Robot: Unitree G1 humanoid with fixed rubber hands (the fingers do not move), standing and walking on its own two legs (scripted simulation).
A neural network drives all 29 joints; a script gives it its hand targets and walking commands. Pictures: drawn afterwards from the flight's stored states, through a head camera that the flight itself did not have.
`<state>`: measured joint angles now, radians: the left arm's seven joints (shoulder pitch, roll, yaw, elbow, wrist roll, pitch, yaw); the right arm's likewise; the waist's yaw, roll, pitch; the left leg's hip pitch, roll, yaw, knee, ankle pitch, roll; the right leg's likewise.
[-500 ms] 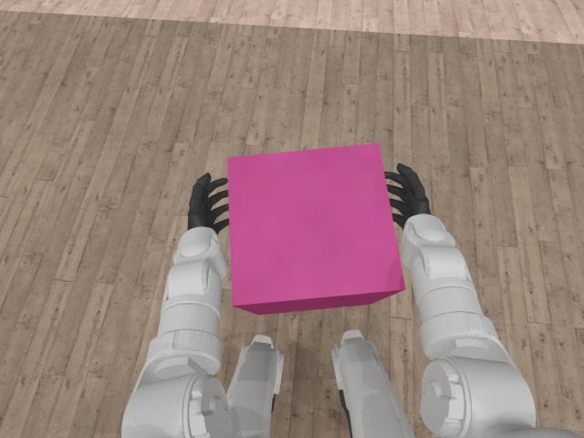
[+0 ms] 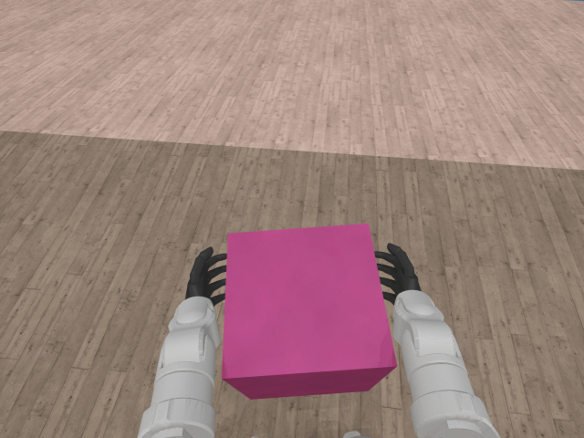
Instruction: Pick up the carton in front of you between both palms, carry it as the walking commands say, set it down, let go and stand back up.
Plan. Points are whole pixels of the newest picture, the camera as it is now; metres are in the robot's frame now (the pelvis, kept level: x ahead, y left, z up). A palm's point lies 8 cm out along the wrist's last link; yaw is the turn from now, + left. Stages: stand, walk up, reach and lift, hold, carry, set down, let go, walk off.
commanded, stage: reach and lift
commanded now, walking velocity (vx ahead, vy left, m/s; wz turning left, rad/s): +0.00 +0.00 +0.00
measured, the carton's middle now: (304, 319) +0.31 +0.00 -0.10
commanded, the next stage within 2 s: hold in 1.28 s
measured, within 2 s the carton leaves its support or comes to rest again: neither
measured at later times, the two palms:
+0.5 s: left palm (181, 290) +0.29 +0.16 +0.06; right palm (423, 291) +0.28 -0.14 +0.06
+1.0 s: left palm (181, 281) +0.30 +0.16 +0.07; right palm (423, 277) +0.30 -0.14 +0.07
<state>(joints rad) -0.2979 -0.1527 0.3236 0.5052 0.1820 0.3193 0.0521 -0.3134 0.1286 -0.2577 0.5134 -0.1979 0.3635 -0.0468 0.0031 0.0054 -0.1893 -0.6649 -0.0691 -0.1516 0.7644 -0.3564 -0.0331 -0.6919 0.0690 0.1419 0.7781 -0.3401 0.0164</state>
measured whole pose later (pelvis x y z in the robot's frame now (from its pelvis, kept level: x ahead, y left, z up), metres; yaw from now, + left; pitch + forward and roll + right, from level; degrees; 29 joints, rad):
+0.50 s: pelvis -0.01 +0.01 +0.03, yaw +0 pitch -4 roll +0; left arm -0.33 -0.16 0.32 0.45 0.31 0.61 0.01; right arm -0.34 0.16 -0.30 0.46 -0.32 0.63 0.00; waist -0.02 -0.01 -0.03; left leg -0.15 -0.05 -0.15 0.46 -0.24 -0.01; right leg -0.17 0.04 0.15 0.45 -0.21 0.02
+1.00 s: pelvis +0.01 +0.00 +0.04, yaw +0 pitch -4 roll +0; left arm -0.26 -0.15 0.26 0.33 0.28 0.64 0.00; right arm -0.25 0.15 -0.20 0.31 -0.28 0.68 -0.02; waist 0.00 0.00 -0.03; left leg -0.10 -0.03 -0.16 0.38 -0.22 -0.02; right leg -0.11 0.04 0.13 0.37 -0.20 0.01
